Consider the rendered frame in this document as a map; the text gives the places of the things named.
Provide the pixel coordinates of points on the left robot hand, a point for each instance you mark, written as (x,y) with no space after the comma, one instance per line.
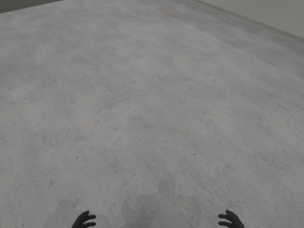
(79,223)

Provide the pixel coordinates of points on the right robot hand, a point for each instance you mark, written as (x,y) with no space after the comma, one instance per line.
(236,223)

